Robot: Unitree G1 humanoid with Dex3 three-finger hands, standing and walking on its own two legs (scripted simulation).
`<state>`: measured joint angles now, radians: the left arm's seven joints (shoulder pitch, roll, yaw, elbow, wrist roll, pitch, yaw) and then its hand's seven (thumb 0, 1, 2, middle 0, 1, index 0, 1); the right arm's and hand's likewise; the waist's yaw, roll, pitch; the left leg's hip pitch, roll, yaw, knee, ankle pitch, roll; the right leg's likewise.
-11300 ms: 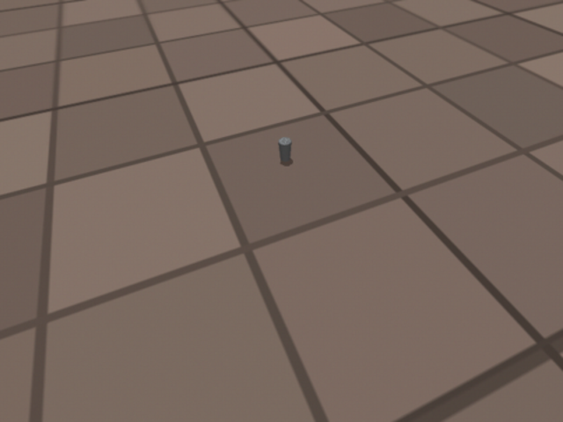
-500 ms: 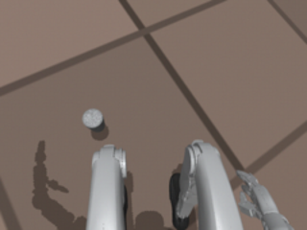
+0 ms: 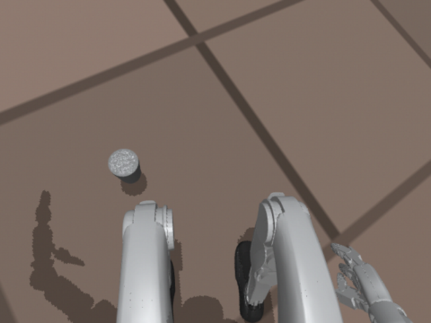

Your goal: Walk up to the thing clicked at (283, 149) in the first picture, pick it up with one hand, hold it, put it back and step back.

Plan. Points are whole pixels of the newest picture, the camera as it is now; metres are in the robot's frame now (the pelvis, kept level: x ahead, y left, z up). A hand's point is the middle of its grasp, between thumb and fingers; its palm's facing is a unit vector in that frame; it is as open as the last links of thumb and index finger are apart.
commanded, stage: go down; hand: left
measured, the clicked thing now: (127, 168) +0.45 +0.22 -0.32
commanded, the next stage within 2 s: approach in 0.04 s
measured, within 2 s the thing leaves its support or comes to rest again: neither
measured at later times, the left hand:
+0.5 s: hand (15, 177) +0.37 +0.38 -0.11, palm faces +0.14 -0.99 +0.03, open 17.7 cm
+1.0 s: hand (102, 184) +0.39 +0.27 -0.27, palm faces +0.10 -0.99 +0.08, open 17.6 cm
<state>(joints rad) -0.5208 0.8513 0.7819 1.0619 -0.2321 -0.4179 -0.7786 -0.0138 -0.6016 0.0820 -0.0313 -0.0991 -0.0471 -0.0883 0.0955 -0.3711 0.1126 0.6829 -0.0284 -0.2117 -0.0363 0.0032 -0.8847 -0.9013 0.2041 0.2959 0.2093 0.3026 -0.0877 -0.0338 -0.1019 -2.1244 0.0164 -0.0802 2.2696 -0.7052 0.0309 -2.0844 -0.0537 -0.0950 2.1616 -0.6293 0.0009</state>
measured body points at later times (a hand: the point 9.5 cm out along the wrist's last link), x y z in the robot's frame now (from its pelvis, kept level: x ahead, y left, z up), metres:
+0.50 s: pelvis -0.01 +0.00 -0.04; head +0.21 +0.11 +0.33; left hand +0.35 +0.43 -0.11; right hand +0.17 -0.28 -0.12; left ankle +0.08 +0.11 -0.35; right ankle +0.11 -0.12 -0.35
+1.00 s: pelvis -0.02 +0.01 -0.09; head +0.22 +0.17 +0.25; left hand +0.38 +0.32 -0.27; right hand +0.15 -0.25 -0.12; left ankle +0.08 +0.11 -0.35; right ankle +0.11 -0.12 -0.35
